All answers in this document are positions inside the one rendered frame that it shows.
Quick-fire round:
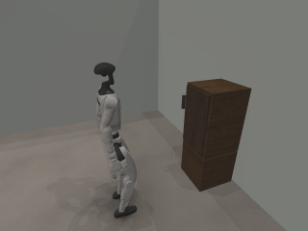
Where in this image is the robot torso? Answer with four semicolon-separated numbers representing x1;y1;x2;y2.
97;91;122;147

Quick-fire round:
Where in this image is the handle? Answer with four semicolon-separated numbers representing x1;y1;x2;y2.
181;94;189;109

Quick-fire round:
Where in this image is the humanoid robot head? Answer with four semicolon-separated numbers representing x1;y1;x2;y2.
93;63;116;95

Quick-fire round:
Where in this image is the cupboard door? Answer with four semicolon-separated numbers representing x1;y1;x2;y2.
183;85;211;157

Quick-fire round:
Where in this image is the right robot upper arm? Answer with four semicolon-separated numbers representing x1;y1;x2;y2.
99;95;118;134

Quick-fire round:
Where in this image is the robot right forearm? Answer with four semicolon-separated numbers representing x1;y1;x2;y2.
102;128;117;162

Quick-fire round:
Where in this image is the robot right hand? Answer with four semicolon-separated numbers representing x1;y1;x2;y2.
109;160;124;179

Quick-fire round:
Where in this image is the left robot upper arm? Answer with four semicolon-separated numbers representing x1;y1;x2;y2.
95;87;101;117

